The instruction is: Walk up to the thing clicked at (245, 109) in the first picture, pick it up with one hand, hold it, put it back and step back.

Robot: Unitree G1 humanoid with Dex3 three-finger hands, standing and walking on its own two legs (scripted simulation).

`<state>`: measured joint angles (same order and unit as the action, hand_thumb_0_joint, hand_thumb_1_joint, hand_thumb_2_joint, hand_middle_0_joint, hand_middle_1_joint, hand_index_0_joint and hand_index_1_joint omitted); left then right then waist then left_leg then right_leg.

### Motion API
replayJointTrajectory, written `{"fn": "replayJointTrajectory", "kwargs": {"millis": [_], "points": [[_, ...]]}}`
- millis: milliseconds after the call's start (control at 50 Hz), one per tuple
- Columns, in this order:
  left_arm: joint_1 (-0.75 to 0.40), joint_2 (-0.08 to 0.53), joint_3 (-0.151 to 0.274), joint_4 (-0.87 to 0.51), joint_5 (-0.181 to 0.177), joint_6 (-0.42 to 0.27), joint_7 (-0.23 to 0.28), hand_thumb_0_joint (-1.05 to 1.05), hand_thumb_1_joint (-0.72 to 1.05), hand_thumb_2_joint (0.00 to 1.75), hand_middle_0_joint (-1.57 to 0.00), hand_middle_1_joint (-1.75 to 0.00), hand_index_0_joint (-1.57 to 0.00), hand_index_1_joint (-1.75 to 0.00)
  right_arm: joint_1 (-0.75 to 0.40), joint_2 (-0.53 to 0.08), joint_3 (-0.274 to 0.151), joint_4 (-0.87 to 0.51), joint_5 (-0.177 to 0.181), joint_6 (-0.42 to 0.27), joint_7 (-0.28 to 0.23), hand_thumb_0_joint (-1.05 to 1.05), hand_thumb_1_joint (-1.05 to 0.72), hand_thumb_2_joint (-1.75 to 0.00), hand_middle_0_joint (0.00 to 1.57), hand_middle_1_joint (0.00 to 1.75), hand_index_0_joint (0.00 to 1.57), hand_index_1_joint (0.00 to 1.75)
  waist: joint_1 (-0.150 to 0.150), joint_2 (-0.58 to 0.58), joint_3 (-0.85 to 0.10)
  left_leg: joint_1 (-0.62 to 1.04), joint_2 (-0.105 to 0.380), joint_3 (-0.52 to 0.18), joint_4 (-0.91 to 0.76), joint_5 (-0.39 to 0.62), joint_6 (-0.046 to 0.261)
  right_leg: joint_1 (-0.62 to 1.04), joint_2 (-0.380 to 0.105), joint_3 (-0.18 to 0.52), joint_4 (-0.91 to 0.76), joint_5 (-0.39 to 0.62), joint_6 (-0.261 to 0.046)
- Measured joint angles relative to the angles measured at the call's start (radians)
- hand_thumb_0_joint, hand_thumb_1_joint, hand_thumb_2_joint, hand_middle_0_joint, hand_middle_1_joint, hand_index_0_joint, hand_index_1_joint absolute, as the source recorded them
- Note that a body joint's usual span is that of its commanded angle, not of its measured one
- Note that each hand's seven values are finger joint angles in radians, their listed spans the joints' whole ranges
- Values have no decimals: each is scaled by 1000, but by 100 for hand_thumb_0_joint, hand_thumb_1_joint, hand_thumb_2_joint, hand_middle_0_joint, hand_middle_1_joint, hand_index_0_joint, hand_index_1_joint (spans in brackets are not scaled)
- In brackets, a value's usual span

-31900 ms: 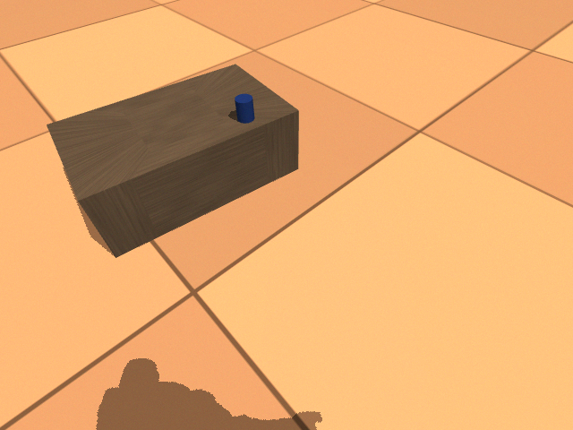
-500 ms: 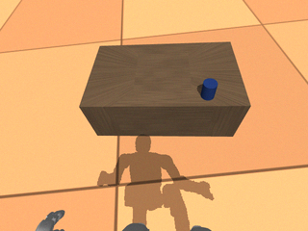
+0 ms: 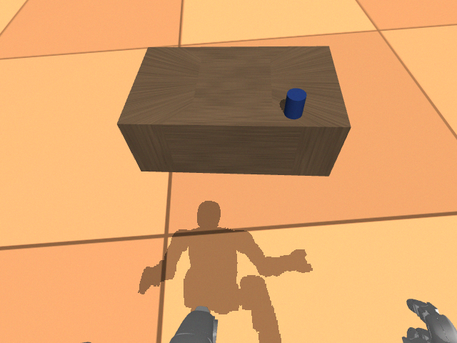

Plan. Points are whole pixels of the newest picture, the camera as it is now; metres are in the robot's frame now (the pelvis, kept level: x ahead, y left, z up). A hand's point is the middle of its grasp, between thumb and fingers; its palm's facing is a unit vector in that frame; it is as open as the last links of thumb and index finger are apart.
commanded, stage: step back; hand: right
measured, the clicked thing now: (294, 104) +1.02 -0.19 -0.34
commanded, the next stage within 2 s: stand in 1.20 s
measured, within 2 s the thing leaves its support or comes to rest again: neither
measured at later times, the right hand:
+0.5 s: hand out of the picture +0.00 -0.25 -0.14, palm faces -0.08 +0.94 -0.34, open 7.4 cm
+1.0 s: hand out of the picture +0.01 -0.23 -0.14, palm faces -0.08 +0.93 -0.36, open 7.4 cm
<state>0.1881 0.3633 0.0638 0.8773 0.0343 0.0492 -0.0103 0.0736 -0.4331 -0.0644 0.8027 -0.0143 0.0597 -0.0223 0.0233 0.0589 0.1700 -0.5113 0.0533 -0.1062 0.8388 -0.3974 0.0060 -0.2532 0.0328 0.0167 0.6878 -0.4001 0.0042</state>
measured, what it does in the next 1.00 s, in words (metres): steps on the spot: left foot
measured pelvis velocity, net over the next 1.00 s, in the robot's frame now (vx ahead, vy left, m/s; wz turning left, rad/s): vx -0.06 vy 0.03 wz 0.08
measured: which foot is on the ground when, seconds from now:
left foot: up 0.00-0.22, down 0.24-1.00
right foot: down 0.00-1.00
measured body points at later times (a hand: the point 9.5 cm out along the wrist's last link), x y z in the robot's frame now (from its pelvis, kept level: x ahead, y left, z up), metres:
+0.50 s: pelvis -0.10 +0.00 +0.01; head -0.10 -0.01 +0.46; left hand -0.07 +0.32 -0.11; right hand +0.01 -0.30 -0.11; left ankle -0.09 +0.12 -0.71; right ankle -0.07 -0.12 -0.72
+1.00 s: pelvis -0.06 +0.03 +0.01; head -0.03 +0.04 +0.46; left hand +0.00 +0.36 -0.11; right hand +0.01 -0.27 -0.11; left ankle -0.10 +0.15 -0.71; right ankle -0.03 -0.10 -0.72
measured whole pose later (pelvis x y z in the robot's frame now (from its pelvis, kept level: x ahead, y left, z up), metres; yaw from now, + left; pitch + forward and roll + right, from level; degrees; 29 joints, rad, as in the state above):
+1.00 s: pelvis -0.06 +0.03 +0.01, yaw +5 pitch -2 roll -1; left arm 0.13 0.40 0.06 1.01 0.02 -0.03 0.00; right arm 0.21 -0.35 -0.05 1.01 -0.02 -0.02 0.00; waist -0.01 0.01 0.11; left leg -0.23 0.02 -0.02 0.65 -0.38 0.00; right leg -0.26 -0.01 -0.03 0.56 -0.25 0.00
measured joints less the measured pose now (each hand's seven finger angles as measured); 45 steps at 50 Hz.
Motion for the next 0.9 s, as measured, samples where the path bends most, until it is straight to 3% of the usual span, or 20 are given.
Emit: {"fn": "replayJointTrajectory", "kwargs": {"millis": [60, 120, 200, 240, 280, 320, 360, 460, 520, 560, 600, 700, 760, 840, 900], "points": [[33, -3, -7, 6, 7, 0, 6, 1, 90, 90, -20, -30, -20, -30, 30, 14, 4, 23, 10, 9, 3, 1, -90, -89, 20, 30, 20, 30, 29, -42, -40, -12, -104, -12, 214, -102, 5, -38, -49, 40, -8, 33, -7], [34, -3, -5, 4, 11, -9, 14, 1, 90, 90, -21, -30, -21, -30, 61, 12, 11, 35, 12, -1, 3, 1, -90, -89, 20, 30, 20, 30, 16, -35, -55, 22, -135, -17, 277, -100, 0, -68, -68, 25, -32, 73, -4], [6, 17, 2, -22, 16, -29, 21, 1, 90, 90, -21, -30, -21, -30, 95, 25, 15, 66, 2, -12, 8, 1, -90, -89, 20, 30, 20, 30, 3, -19, -46, 153, -89, 34, 54, -122, -11, -107, -76, -21, -15, 95, 4], [-15, 34, 5, -31, 9, -30, 20, 1, 90, 90, -21, -30, -21, -30, 110, 40, 14, 88, -7, -22, 14, 1, -90, -89, 20, 30, 20, 30, -3, -31, -39, 238, -75, 70, -145, -56, -3, -132, -94, -42, 26, 87, 11], [-33, 59, 11, -26, 0, -24, 23, 1, 90, 90, -21, -30, -20, -30, 105, 84, 13, 120, -21, -30, 18, 1, -90, -89, 20, 30, 20, 30, 18, -111, -9, 280, -123, 112, -206, 39, 6, -145, -132, 9, 82, 66, -2], [-20, 52, 9, -1, -9, -18, 27, 1, 91, 90, -20, -30, -20, -30, 122, 98, 23, 132, -25, -33, 30, 1, -90, -89, 20, 30, 20, 30, 17, -112, -34, 279, -114, 113, -205, 48, 15, -156, -102, 16, 135, -49, -12], [-3, 43, 1, 31, -14, -15, 15, 1, 91, 90, -20, -30, -20, -30, 132, 100, 28, 145, -26, -34, 38, 1, -90, -89, 20, 30, 20, 30, 2, -88, -64, 279, -88, 96, -211, 54, 26, -146, -71, -2, 176, -102, -17], [44, 35, 3, 85, -17, -37, -9, 1, 91, 90, -20, -30, -20, -30, 119, 95, 28, 152, -24, -41, 42, 1, -90, -89, 21, 30, 20, 30, 3, -75, -114, 265, -56, 109, -211, 64, 5, -18, -59, -23, -42, 27, -19], [48, 6, 3, 115, -1, -54, -1, 1, 91, 90, -20, -30, -20, -30, 108, 76, 21, 153, -17, -32, 40, 1, -90, -89, 20, 30, 20, 30, 0, -19, -111, 246, -29, 60, -149, -3, 9, 18, -18, -56, -101, 114, -14], [57, -1, 1, 122, 8, -65, -3, 1, 91, 90, -20, -30, -20, -30, 113, 73, 17, 160, -18, -32, 40, 1, -90, -89, 20, 30, 20, 30, 15, -28, -131, 208, -58, 44, -73, -84, 10, 6, -29, -55, -99, 98, -32], [56, -9, 0, 127, 10, -68, -2, 1, 90, 90, -20, -30, -20, -30, 117, 61, 12, 163, -12, -39, 45, 1, -90, -89, 20, 30, 20, 30, 22, -36, -131, 188, -70, 48, -31, -92, 11, 6, -45, -54, -107, 89, -40], [40, -13, -4, 128, 13, -74, -8, 1, 90, 90, -21, -30, -21, -30, 136, 24, -3, 175, -12, -55, 52, 1, -90, -89, 20, 30, 20, 30, 20, -33, -125, 204, -44, 59, -129, -41, 8, -2, -76, -68, -121, 115, -12], [20, 5, -5, 132, 9, -60, -8, 1, 90, 90, -21, -30, -21, -30, 145, 30, -14, 192, -20, -66, 47, 1, -90, -89, 20, 30, 20, 30, 12, -63, -110, 248, -61, 83, -231, 86, 0, -22, -112, -55, -61, 74, 0], [9, 27, -6, 144, -7, -44, -6, 1, 90, 90, -20, -30, -20, -30, 162, 63, -1, 202, -30, -78, 42, 1, -90, -89, 20, 30, 20, 30, -15, -79, -120, 260, -65, 87, -246, 72, 14, -74, -73, -14, 76, -69, -20], [-10, 45, -3, 139, -17, -52, -5, 1, 91, 90, -20, -30, -20, -30, 165, 86, 9, 206, -30, -86, 38, 1, -90, -89, 20, 30, 20, 30, -22, -87, -108, 282, -58, 90, -272, 73, 7, -78, -61, -17, 54, -70, -28]]}}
